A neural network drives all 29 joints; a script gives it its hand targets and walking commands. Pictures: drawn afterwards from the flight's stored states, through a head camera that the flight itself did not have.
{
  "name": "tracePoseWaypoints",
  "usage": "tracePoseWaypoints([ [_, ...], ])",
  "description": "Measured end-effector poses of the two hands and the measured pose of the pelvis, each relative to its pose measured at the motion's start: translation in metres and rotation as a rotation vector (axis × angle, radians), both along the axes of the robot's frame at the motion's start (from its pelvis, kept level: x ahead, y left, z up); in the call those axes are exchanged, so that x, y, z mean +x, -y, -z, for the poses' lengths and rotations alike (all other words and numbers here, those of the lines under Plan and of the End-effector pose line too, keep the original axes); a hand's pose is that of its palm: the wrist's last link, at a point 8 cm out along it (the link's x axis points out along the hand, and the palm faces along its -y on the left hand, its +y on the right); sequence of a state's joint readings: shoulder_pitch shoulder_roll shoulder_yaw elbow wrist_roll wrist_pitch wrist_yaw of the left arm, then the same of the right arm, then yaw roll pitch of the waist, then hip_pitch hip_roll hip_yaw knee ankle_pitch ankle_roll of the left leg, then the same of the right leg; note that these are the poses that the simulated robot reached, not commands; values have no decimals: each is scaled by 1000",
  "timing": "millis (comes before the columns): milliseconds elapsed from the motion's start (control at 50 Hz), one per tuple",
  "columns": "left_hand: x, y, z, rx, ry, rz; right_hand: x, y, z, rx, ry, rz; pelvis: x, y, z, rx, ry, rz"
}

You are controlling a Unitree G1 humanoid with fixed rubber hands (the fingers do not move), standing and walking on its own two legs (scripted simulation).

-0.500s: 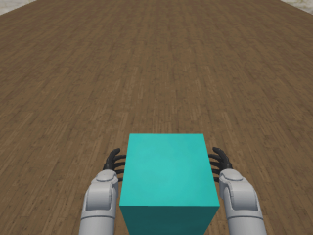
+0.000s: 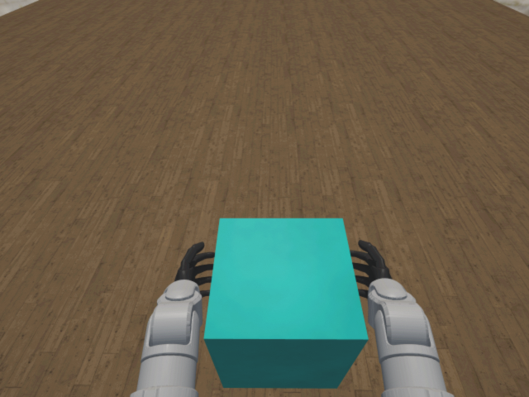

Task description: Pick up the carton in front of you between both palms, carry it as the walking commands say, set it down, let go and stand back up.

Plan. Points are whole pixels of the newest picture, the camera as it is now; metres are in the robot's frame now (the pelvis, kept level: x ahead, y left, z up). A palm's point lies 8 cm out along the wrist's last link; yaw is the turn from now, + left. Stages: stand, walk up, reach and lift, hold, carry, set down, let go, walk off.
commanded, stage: carry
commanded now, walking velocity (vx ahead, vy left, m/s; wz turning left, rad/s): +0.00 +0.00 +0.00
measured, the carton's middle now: (280, 306) +0.30 +0.00 -0.05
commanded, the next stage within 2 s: hold in 0.84 s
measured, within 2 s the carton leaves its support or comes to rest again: neither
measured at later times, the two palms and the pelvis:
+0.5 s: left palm (179, 292) +0.28 +0.16 +0.04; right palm (373, 291) +0.28 -0.14 +0.04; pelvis -0.01 +0.01 +0.00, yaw +0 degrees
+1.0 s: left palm (161, 306) +0.26 +0.18 +0.04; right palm (358, 291) +0.28 -0.11 +0.04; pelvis -0.01 +0.01 +0.01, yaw +6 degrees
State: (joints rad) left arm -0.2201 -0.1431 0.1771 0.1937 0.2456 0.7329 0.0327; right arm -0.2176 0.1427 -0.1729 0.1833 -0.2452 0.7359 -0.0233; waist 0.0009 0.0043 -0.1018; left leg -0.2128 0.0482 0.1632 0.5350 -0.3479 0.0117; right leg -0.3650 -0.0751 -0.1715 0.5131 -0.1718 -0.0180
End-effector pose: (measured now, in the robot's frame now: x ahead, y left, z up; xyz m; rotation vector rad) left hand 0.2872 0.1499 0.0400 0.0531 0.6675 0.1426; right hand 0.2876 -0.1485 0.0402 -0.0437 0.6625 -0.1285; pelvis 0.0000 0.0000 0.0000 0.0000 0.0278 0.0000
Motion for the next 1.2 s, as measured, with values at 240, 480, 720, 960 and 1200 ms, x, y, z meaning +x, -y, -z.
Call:
tracePoseWaypoints([
  [240,-3,-4,-1,-2,5,1,-4,-4,-1,1,5,4,-5,-5,0,0,0,0],
  [480,-6,-10,0,-2,3,-1,-6,-10,-1,-1,3,3,-8,-10,1,-1,1,0],
  [720,-8,-14,0,-3,2,-1,-8,-14,0,-1,2,3,-10,-14,1,-3,2,0],
  [960,-22,-26,0,9,-6,-27,-12,-26,-2,-11,-3,-45,-13,-14,-8,-5,97,-83],
  [1200,-51,-42,-10,6,1,-189,7,-47,-11,1,7,-194,-16,10,-10,10,156,-180],
])
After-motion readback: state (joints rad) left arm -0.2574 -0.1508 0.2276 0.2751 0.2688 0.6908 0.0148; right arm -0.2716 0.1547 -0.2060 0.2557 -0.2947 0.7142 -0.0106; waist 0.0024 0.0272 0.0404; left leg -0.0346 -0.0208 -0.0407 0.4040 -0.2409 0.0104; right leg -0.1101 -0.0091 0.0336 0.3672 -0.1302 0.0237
